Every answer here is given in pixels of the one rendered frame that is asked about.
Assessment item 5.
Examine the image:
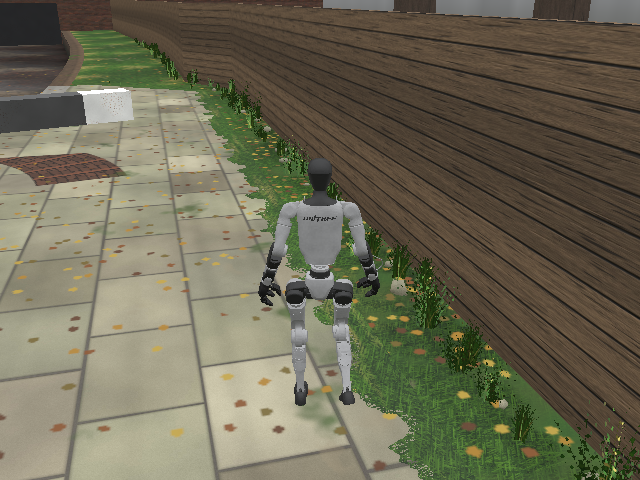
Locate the right robot hand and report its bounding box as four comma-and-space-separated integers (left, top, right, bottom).
357, 277, 380, 297

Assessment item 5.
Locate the left robot upper arm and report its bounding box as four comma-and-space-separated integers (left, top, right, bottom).
272, 201, 299, 258

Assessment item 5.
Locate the right robot upper arm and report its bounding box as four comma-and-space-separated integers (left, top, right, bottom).
341, 201, 368, 257

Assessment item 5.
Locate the robot left forearm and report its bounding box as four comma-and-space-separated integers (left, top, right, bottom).
261, 242, 282, 286

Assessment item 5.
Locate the robot right forearm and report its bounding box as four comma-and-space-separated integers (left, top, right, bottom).
358, 241, 378, 281

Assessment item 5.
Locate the left robot hand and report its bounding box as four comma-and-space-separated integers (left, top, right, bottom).
258, 282, 281, 306

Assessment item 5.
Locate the robot right thigh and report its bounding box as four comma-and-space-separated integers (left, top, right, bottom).
332, 279, 353, 341

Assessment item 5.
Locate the right robot foot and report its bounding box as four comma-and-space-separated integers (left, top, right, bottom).
339, 388, 355, 405

